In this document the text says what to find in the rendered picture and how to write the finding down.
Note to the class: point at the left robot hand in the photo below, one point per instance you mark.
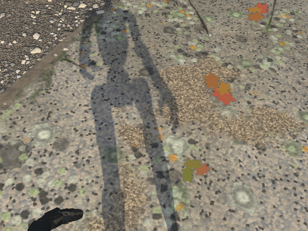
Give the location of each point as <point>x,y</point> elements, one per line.
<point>54,218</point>

